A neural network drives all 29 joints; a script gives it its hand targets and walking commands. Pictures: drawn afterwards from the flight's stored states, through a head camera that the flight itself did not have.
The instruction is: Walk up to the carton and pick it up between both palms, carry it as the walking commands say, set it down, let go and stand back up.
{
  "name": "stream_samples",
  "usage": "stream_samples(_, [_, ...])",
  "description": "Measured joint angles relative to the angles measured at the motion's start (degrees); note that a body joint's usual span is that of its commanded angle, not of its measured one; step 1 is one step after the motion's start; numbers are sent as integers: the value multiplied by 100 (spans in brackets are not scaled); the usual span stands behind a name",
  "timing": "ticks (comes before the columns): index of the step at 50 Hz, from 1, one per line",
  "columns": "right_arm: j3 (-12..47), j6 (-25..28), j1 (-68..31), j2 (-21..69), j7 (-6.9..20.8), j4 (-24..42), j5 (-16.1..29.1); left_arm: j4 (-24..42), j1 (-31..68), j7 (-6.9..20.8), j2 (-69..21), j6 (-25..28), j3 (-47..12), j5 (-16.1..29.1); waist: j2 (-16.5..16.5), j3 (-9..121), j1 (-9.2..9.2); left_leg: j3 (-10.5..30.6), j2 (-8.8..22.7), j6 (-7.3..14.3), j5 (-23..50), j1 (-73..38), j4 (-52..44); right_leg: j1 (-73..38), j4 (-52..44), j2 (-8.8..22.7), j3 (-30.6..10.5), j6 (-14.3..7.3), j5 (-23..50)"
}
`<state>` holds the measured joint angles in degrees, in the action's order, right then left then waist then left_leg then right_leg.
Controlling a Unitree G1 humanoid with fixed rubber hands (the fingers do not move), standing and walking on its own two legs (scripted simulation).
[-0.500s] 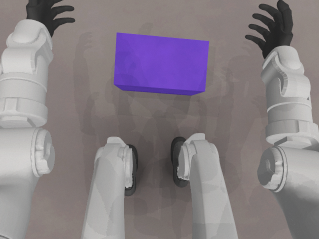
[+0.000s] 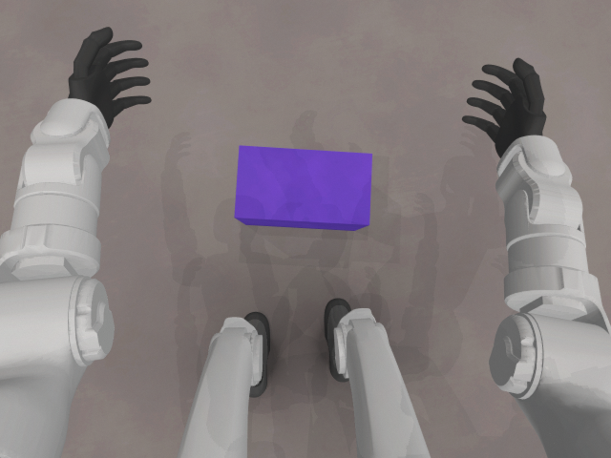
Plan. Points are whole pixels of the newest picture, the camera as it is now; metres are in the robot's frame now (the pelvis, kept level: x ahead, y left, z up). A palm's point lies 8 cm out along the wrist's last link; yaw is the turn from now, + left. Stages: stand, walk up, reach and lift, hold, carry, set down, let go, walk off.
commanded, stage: set down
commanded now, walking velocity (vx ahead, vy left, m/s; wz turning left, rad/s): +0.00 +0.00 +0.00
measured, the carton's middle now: (303, 192) +0.49 -0.03 -0.53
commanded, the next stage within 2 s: let go in 0.06 s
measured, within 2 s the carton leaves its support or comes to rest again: neither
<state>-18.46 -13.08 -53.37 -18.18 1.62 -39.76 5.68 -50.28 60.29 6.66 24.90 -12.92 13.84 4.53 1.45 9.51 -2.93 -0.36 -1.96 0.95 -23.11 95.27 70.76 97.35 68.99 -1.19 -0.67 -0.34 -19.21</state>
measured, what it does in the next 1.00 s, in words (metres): rises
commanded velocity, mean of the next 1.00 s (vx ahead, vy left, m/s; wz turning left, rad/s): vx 0.00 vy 0.00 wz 0.00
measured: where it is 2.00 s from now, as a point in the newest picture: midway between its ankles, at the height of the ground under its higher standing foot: (298, 360)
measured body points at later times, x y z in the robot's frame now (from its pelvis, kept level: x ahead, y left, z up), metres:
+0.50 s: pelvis +0.04 -0.01 +0.08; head +0.25 -0.02 +0.48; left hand +0.40 +0.21 -0.02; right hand +0.37 -0.27 -0.03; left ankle +0.06 +0.11 -0.59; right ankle +0.08 -0.11 -0.59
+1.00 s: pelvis +0.08 +0.00 +0.15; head +0.11 +0.00 +0.60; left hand +0.25 +0.23 +0.07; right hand +0.24 -0.23 +0.07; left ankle +0.06 +0.11 -0.59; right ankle +0.08 -0.11 -0.59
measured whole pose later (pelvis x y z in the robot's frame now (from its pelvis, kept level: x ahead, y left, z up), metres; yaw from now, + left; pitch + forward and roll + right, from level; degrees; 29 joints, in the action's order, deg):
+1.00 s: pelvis +0.08 +0.00 +0.15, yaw +0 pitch +3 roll +0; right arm -1.4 -2.6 14.2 -12.2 3.7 -25.0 0.3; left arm -25.8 -13.6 3.3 12.0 -1.5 2.6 0.1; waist 0.5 -1.5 -1.0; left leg 2.3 -1.5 0.9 -17.1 15.6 29.9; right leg 17.3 28.6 -1.8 -0.9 -0.8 -14.1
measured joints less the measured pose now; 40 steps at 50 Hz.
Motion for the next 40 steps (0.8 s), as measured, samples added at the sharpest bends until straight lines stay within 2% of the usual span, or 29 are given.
stream_samples(6, [27,137,260,163,-10,-554,-159,-142,-302,145,139,183,-68,41,-56,-33,-136,134,-29,-73,255,-688,-783,-724,-766,21,79,-53,199])
stream_samples(8, [-15,184,438,221,9,-411,-176,-117,-342,191,31,247,-75,-35,-26,-54,-141,222,-36,-93,340,-816,-969,-897,-994,27,153,-70,273])
stream_samples(12, [-42,323,590,255,131,-264,-441,-175,-415,57,-246,275,-38,-285,-47,-43,-115,236,-34,-99,413,-958,-1154,-1042,-1185,22,153,-71,348])
stream_samples(15, [49,354,728,229,276,-336,-567,-151,-671,-158,-492,278,92,-533,-112,24,-71,180,-23,-103,411,-1051,-1228,-1092,-1209,9,92,-72,346])
stream_samples(18, [266,420,1299,240,367,-5,-636,511,-1505,-354,-727,333,24,-717,-94,73,18,154,-26,-109,393,-1305,-1362,-1311,-1289,5,52,-79,311])
stream_samples(21, [570,503,2299,290,437,447,-653,1226,-2652,-465,-923,427,-165,-620,-134,111,113,116,-15,-116,363,-1859,-1614,-1812,-1462,-17,-12,-100,261])
stream_samples(23, [692,517,2862,350,451,647,-613,1491,-3284,-452,-942,424,-325,-472,-134,40,92,136,-12,-209,413,-2351,-1808,-2293,-1612,-20,-14,-120,227])
stream_samples(25, [806,534,3293,332,433,754,-499,1699,-3754,-425,-977,431,-430,-325,-98,-132,38,184,-13,-193,401,-2916,-2018,-2871,-1827,-21,22,-144,238])
stream_samples(30, [1019,670,4193,266,406,1220,-372,1957,-4448,-410,-1077,636,-479,-406,-159,-291,-7,184,44,-149,450,-4085,-2532,-4026,-2342,-79,-8,-143,322])
stream_samples(36, [1451,800,5055,295,322,1058,-229,1607,-5133,-330,-1188,831,-549,-473,-236,-524,11,206,96,-153,423,-5575,-3015,-5520,-2833,-125,-14,-146,296])
stream_samples(40, [1670,913,5661,452,253,1142,-289,1657,-5807,-333,-1219,950,-746,-451,-243,-739,71,232,112,-123,473,-6360,-3373,-6330,-3227,-135,-4,-162,352])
